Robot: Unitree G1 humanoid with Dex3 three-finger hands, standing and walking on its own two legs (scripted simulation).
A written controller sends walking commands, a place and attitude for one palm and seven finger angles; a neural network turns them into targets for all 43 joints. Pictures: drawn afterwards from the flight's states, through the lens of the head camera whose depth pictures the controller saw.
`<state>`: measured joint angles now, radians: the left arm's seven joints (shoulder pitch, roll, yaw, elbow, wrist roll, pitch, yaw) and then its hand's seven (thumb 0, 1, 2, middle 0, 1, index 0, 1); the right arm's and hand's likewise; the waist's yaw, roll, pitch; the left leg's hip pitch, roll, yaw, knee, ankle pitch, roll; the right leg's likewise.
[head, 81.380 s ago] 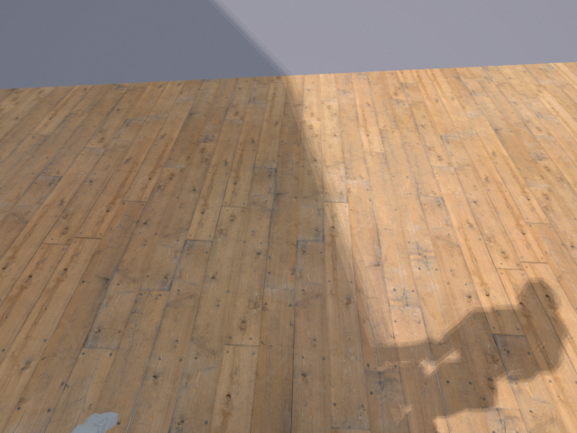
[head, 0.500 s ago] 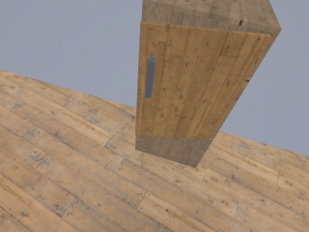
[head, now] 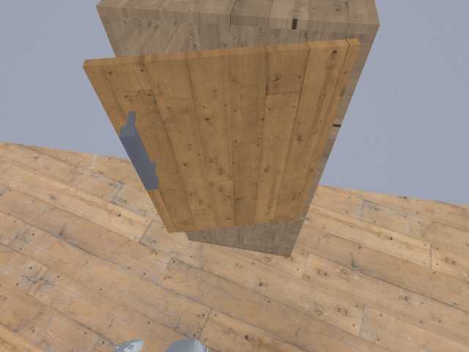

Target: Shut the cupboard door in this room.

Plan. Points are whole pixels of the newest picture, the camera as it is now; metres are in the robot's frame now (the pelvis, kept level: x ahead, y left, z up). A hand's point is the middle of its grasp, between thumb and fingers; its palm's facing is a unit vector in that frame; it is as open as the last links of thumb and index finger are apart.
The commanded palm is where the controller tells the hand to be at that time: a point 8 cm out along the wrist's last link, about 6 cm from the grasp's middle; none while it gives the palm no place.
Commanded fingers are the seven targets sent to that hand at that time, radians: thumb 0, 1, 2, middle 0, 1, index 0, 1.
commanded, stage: come to a stop and stand still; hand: left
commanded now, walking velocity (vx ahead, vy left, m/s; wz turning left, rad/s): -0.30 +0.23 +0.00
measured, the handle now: (142, 152) +0.45 +0.19 +0.06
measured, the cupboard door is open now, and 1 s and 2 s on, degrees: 16 16 16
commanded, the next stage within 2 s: look again from close up in 1.18 s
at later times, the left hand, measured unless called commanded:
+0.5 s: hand out of the picture +0.03 +0.26 -0.18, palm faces +0.10 -0.97 -0.22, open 7.4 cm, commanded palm none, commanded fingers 0.00 0.90 0.90 -0.20 -0.30 -0.20 -0.30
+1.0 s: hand out of the picture -0.02 +0.23 -0.17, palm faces +0.02 -0.98 -0.18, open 7.3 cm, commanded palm none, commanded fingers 0.00 0.90 0.90 -0.20 -0.30 -0.20 -0.30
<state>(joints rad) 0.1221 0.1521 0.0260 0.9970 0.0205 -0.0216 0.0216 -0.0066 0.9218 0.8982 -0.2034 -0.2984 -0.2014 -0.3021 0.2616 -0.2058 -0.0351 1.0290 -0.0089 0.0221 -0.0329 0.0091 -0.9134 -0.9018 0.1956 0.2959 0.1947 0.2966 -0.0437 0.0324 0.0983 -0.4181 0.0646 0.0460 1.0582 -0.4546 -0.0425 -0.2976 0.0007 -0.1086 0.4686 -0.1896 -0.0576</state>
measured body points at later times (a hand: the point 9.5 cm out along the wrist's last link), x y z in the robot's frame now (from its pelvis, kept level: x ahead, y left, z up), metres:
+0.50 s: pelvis +0.00 +0.06 +0.00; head +0.03 +0.09 +0.45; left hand +0.02 +0.31 -0.17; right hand +0.10 -0.18 -0.14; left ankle -0.02 +0.17 -0.74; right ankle +0.00 -0.08 -0.71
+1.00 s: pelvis -0.03 +0.06 +0.01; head -0.03 +0.06 +0.46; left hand -0.02 +0.28 -0.16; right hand -0.05 -0.17 -0.15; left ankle -0.02 +0.17 -0.74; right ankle -0.04 -0.06 -0.74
